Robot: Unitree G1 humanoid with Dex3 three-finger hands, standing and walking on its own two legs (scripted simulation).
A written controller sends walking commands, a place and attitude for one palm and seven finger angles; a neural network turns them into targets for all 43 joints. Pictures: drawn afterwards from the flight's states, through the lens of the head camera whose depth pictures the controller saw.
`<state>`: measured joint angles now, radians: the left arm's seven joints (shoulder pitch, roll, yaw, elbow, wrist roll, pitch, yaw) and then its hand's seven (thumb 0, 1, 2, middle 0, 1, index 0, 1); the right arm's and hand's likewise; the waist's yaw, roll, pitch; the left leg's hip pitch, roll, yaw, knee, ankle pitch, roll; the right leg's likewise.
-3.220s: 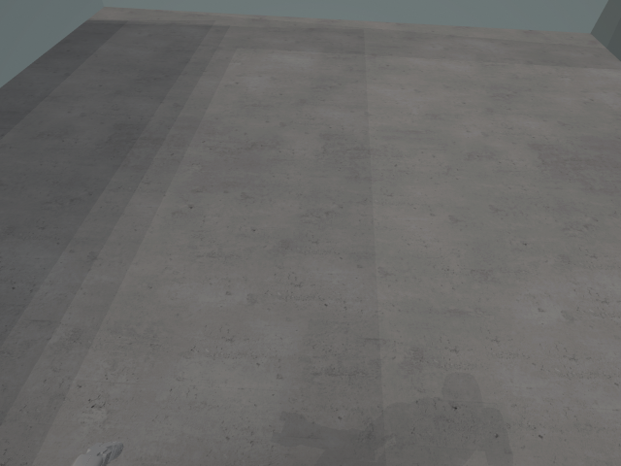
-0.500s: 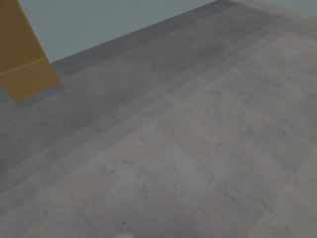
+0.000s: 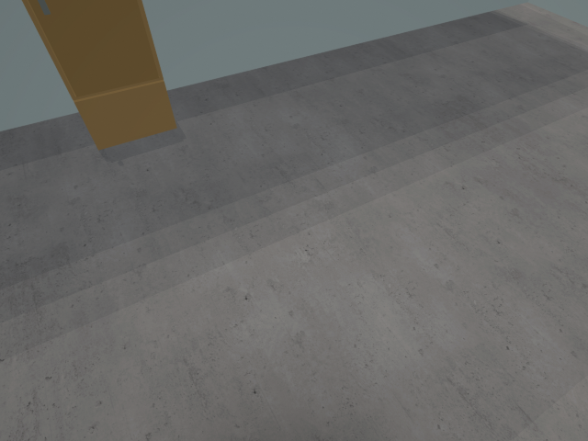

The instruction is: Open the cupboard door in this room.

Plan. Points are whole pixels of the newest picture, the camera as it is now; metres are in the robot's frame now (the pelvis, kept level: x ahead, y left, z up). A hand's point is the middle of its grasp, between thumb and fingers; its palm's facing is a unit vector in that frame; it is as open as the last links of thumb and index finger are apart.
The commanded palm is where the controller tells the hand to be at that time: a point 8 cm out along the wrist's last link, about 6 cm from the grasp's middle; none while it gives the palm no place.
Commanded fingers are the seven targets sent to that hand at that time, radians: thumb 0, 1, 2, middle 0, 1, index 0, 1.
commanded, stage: turn or walk to find it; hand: left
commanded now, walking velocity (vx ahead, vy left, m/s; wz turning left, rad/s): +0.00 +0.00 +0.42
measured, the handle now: out of the picture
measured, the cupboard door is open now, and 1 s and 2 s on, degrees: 0 0 0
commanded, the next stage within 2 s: stand and wait in 0.20 s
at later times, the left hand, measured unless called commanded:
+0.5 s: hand out of the picture -0.05 +0.19 -0.19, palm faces +0.22 -0.95 -0.21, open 7.4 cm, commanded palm none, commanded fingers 0.00 0.90 0.90 -0.20 -0.30 -0.20 -0.30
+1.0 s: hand out of the picture -0.06 +0.19 -0.15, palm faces +0.39 -0.88 -0.26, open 7.4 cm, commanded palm none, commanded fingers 0.00 0.90 0.90 -0.20 -0.30 -0.20 -0.30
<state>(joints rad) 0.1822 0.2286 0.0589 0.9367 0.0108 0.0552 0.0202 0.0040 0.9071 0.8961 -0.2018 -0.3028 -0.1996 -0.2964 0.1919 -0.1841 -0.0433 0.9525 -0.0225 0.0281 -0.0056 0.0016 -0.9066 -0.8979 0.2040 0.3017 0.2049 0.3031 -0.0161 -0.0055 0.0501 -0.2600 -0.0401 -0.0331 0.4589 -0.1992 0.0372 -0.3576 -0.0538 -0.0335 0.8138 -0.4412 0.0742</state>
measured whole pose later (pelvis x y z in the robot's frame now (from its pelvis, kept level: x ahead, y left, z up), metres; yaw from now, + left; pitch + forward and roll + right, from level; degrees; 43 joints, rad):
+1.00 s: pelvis -0.03 -0.01 +0.00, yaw +21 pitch -1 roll +1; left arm 0.29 0.18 0.03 0.95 0.02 -0.03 0.01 0.00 0.91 0.90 -0.20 -0.30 -0.20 -0.30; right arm 0.26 -0.24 -0.08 1.01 -0.03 0.06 0.03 0.01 -0.91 -0.90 0.20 0.30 0.20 0.30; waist 0.00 0.04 -0.01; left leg -0.51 -0.02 -0.03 1.05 -0.35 -0.01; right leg -0.14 -0.04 -0.11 0.47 -0.32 -0.01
